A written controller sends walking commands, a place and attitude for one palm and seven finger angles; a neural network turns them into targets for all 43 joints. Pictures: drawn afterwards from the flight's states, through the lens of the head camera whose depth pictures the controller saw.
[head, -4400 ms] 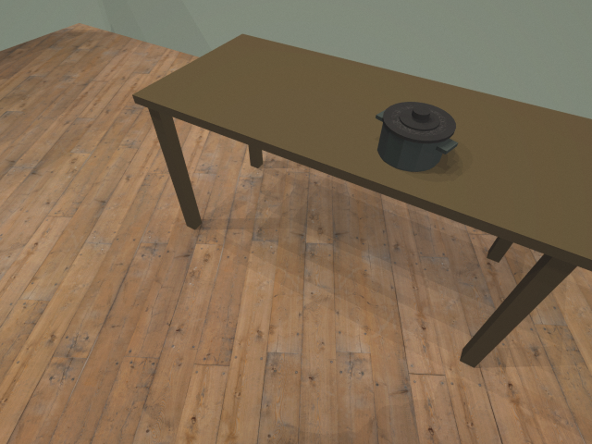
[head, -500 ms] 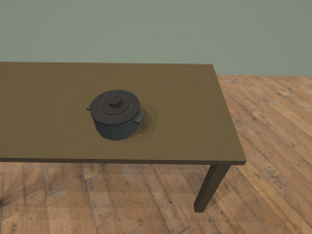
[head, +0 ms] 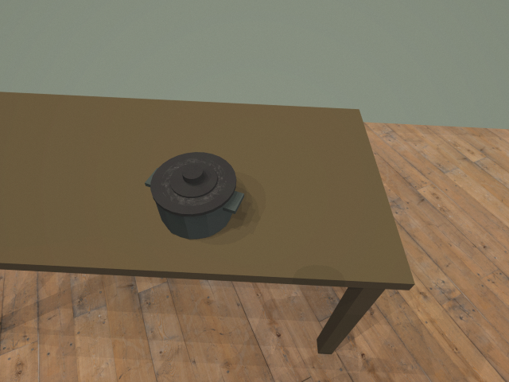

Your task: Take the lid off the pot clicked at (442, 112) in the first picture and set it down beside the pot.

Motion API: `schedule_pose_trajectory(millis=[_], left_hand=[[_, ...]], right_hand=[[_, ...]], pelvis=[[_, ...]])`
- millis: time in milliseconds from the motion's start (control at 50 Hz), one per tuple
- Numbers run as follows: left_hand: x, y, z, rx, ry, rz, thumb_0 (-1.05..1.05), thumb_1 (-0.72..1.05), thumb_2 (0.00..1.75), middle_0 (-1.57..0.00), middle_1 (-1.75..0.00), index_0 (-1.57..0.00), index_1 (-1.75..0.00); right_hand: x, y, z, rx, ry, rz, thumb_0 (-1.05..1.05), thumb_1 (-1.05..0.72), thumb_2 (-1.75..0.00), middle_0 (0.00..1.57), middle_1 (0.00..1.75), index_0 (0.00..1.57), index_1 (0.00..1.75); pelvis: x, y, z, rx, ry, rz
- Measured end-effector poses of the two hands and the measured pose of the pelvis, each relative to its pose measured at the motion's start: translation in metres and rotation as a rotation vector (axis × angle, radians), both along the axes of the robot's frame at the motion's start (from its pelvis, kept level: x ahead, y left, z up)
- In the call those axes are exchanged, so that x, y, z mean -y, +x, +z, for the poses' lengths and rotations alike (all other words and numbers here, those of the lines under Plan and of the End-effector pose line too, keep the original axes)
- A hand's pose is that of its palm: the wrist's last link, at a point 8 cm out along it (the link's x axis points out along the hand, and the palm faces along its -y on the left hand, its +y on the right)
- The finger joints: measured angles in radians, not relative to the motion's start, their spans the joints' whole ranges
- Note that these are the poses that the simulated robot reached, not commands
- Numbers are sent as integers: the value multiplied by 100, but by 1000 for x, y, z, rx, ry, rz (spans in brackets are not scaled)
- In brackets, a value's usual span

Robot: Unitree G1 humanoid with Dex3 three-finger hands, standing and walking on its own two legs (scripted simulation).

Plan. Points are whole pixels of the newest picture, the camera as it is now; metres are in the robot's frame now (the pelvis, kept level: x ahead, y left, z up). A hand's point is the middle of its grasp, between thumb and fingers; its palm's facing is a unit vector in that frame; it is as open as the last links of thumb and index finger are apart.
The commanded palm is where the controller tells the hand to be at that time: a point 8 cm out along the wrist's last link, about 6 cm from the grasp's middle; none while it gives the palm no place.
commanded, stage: come to a stop and stand still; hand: left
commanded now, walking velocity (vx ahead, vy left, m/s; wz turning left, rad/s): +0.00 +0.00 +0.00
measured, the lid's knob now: (192, 173) +0.50 +0.17 +0.01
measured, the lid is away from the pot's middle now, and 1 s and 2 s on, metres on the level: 0.00 0.00 0.00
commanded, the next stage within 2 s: look again from close up in 0.06 s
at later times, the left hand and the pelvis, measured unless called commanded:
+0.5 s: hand out of the picture +0.02 +0.17 -0.17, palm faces +0.01 -0.98 -0.19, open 7.4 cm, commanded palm none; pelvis +0.02 +0.00 +0.00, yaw +0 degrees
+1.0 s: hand out of the picture +0.02 +0.18 -0.17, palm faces +0.04 -0.98 -0.21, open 7.3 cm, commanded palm +0.11 +0.22 -0.07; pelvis +0.02 +0.01 +0.00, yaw +0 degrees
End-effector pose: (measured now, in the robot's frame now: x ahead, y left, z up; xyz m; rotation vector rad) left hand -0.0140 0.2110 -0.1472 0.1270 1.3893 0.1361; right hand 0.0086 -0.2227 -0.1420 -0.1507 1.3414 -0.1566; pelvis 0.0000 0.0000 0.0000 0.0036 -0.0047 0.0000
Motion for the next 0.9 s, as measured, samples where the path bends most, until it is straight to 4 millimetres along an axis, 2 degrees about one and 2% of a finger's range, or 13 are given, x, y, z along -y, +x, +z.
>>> schedule_pose_trajectory(millis=[160, 380, 900], left_hand=[[-5, 15, 2, 14, 11, -10, 0, 91, 90, -20, -30, -19, -30], [-9, 26, 4, 16, 22, -13, 0, 91, 90, -20, -30, -19, -30], [-1, 16, 0, -24, -9, -2, 0, 91, 90, -20, -30, -19, -30]], right_hand=[[0, 7, 1, -10, 0, 3, 1, -93, -90, 20, 30, 20, 30], [-6, 2, 0, -51, 15, -3, 1, -93, -90, 20, 30, 20, 30], [-13, -1, 2, -78, 14, -15, 1, -92, -90, 20, 30, 20, 30]], pelvis=[[0, 7, 1, -3, 1, 1], [-1, 15, 2, -4, 3, 2], [-4, 20, 3, -6, 0, 1]])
